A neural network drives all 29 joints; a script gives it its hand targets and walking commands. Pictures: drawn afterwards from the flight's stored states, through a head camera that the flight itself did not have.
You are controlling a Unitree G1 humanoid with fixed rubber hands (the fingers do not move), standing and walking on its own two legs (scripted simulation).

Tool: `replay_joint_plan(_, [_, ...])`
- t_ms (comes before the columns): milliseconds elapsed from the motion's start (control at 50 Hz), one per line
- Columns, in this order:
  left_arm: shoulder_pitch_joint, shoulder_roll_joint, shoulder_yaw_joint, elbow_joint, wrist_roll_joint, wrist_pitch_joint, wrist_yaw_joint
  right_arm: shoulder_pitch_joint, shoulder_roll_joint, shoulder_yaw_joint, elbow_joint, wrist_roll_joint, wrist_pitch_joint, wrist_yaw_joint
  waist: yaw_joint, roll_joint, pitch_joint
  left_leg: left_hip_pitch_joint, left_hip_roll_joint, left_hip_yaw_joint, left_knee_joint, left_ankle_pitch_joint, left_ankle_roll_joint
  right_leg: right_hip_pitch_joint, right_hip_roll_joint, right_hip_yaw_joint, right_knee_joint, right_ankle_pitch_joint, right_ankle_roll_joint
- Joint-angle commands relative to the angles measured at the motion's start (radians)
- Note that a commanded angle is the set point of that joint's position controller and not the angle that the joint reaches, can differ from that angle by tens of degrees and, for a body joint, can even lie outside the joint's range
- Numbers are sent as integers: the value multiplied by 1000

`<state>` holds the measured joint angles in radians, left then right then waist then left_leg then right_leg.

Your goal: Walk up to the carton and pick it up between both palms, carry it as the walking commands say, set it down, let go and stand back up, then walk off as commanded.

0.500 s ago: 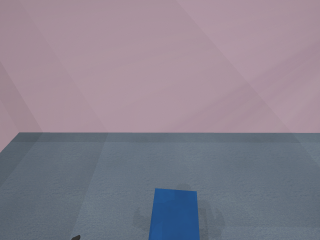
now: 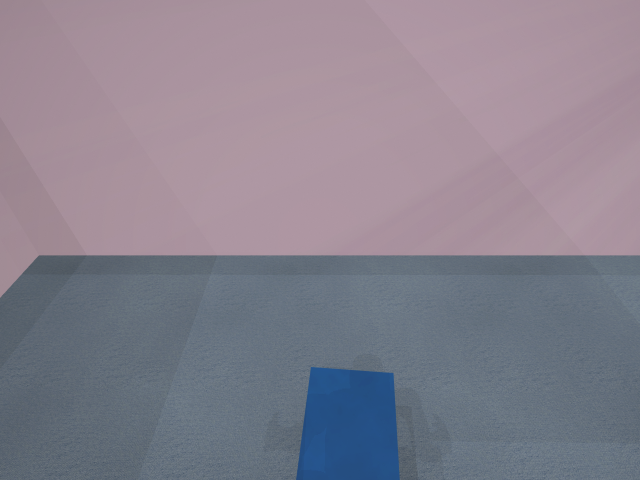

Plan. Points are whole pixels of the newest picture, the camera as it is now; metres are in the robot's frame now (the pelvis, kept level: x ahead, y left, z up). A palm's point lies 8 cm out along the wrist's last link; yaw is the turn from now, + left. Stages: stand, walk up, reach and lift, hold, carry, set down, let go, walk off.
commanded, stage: walk off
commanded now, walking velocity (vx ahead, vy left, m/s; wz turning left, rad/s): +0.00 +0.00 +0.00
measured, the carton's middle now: (348, 444) +0.48 -0.01 -0.64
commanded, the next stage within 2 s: none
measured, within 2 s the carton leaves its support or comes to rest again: neither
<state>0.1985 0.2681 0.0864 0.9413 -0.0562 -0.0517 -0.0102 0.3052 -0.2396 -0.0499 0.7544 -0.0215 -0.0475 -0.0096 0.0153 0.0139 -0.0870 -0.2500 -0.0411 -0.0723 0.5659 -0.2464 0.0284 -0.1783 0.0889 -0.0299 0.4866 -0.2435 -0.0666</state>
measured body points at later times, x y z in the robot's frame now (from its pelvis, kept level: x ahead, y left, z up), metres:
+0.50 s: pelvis -0.02 +0.00 +0.00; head -0.05 +0.00 +0.45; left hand +0.05 +0.28 -0.13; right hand +0.07 -0.27 -0.12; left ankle +0.04 +0.10 -0.73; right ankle +0.02 -0.08 -0.73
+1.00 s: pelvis -0.13 +0.05 +0.00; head -0.14 +0.06 +0.44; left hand -0.07 +0.32 -0.15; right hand -0.06 -0.22 -0.12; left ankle -0.12 +0.13 -0.73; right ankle -0.06 -0.08 -0.69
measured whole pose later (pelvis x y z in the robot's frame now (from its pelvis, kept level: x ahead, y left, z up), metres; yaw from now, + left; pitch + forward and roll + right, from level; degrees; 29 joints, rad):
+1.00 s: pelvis -0.13 +0.05 +0.00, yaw +0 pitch -5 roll -2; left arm 0.20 0.26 0.09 0.94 -0.06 0.09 0.02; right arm 0.30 -0.24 -0.05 0.80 -0.02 0.08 -0.04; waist 0.01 0.01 0.08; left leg -0.22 -0.04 -0.05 0.63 -0.32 0.06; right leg -0.43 0.04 -0.02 0.89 -0.45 0.00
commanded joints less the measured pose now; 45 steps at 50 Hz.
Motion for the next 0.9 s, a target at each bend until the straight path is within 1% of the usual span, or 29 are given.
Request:
replay_joint_plan(0, [-44,255,26,-55,89,-25,16,-105,-268,-44,-12,-21,-23,-9,15,57,178,-17,135,-143,-201,13,31,-93,-185,210,-175,-26,-1])
replay_joint_plan(40, [-55,249,24,-56,92,-28,9,-90,-255,-31,2,-11,-33,-11,-6,64,199,-50,146,-138,-225,-9,35,-67,-195,218,-170,4,3])
replay_joint_plan(120, [-81,243,16,-35,93,-31,18,-108,-255,-40,17,-12,-26,-7,-3,28,196,-21,140,-150,-203,47,30,-82,-188,212,-174,21,-1])
replay_joint_plan(200, [-73,236,11,-45,92,-27,18,-113,-258,-27,30,-10,-21,-5,2,56,208,-29,152,-143,-215,65,29,-65,-183,204,-171,30,2])
replay_joint_plan(240, [-16,139,-14,3,76,7,6,-105,-165,-8,34,-2,-1,7,-10,29,180,-1,157,-129,-214,131,20,-94,-184,189,-144,95,22])
replay_joint_plan(280, [-42,64,-41,-26,75,45,3,-66,-113,5,49,-8,26,-1,-8,58,204,-37,156,-117,-191,251,-8,-83,-200,165,-118,199,14])
replay_joint_plan(320, [3,95,-32,-18,76,67,21,-31,-118,-4,60,1,48,-24,-6,110,201,-52,162,-113,-164,229,-9,-102,-206,166,-101,195,14])
replay_joint_plan(340, [15,124,-25,-22,82,74,26,-28,-142,-7,53,1,57,-27,-5,59,222,-88,169,-126,-173,231,-3,-98,-197,155,-61,194,20])
replay_joint_plan(380, [33,124,-18,-28,84,90,29,-43,-158,-16,49,6,72,-28,10,130,245,-136,184,-144,-204,111,10,-134,-185,140,-44,62,14])
replay_joint_plan(400, [16,140,-12,-27,91,98,31,-68,-157,-18,31,-5,73,-22,4,101,247,-155,196,-154,-201,106,14,-118,-180,157,-51,74,13])
replay_joint_plan(420, [-13,122,-16,-43,88,104,25,-86,-181,-19,10,6,79,-29,2,135,244,-162,187,-156,-198,103,10,-130,-184,153,-45,84,4])
replay_joint_plan(460, [39,113,-14,-45,86,106,28,-13,-182,-22,29,0,86,-31,2,57,191,-128,188,-156,-194,8,23,-122,-178,162,-59,2,16])
replay_joint_plan(480, [13,131,-16,-38,88,108,34,-59,-163,-24,18,-2,89,-36,-5,60,246,-157,176,-148,-185,14,27,-155,-187,175,-79,6,15])
replay_joint_plan(500, [43,130,-8,-48,85,101,33,-47,-152,-20,30,-4,94,-39,15,95,234,-145,167,-144,-168,-11,30,-176,-204,206,-94,-39,-3])
replay_joint_plan(520, [8,126,-17,-52,94,101,40,-51,-147,-27,18,1,98,-33,-14,93,262,-172,147,-114,-153,-61,17,-186,-225,234,-123,-23,-11])
replay_joint_plan(540, [18,152,-4,-44,94,108,45,-43,-171,-29,27,-9,100,-40,1,-8,298,-177,109,-82,-75,-52,9,-228,-269,270,-178,-57,-32])
replay_joint_plan(580, [-21,139,-14,-47,96,110,41,26,-140,-29,54,-3,100,-34,-40,-118,222,-52,39,17,209,-133,-20,-286,-393,379,-259,52,-113])
replay_joint_plan(600, [-20,196,2,-69,98,109,45,38,-158,-35,44,-4,101,-31,-8,-92,195,-56,14,44,373,-248,-24,-270,-459,403,-261,101,-166])
replay_joint_plan(640, [-68,168,-3,-83,112,98,54,24,-139,-50,39,-3,110,-29,-32,-84,217,-112,3,-54,558,-333,-22,-294,-484,409,-234,275,-231])
replay_joint_plan(700, [-30,158,1,-82,104,112,59,-25,-87,-34,20,-3,116,-33,1,-48,184,-154,34,9,542,-321,-41,-160,-400,317,-200,354,-187])
replay_joint_plan(720, [-50,147,-3,-78,111,113,56,-16,-98,-32,19,5,120,-32,-1,-80,171,-168,34,-4,440,-330,-47,-104,-363,275,-172,338,-169])
replay_joint_plan(740, [-56,150,0,-89,116,112,55,-18,-91,-29,23,9,120,-39,-7,-140,177,-130,49,19,413,-317,-44,-139,-395,283,-180,351,-166])
replay_joint_plan(760, [-19,134,-3,-76,111,121,49,0,-83,-21,21,18,118,-31,2,-132,140,-144,65,31,277,-340,-49,-16,-366,315,-182,272,-142])
replay_joint_plan(780, [16,154,10,-70,113,128,46,39,-81,-24,34,17,119,-38,16,-191,108,-99,49,67,187,-286,-61,-4,-344,299,-193,239,-126])
replay_joint_plan(800, [37,141,8,-60,110,127,47,30,-94,-24,37,26,113,-30,16,-169,93,-62,54,55,122,-252,-55,-10,-338,308,-198,263,-106])
replay_joint_plan(820, [27,136,6,-55,92,127,54,54,-93,-26,41,21,102,-27,-2,-149,70,-6,70,61,52,-195,-42,-26,-364,316,-186,237,-93])
replay_joint_plan(840, [19,150,6,-51,92,122,57,135,-99,-30,65,22,110,-25,-37,-187,70,59,80,49,-89,-79,-36,-75,-359,307,-163,243,-53])
replay_joint_plan(860, [13,119,-3,-63,80,127,50,132,-132,-34,73,24,110,-29,-26,-97,79,81,64,52,-187,-31,-24,-116,-328,280,-161,64,-18])
replay_joint_plan(880, [9,82,-10,-76,84,128,40,89,-157,-29,50,11,108,-24,-34,21,116,89,200,-166,-301,-94,2,-241,-214,158,-38,-84,51])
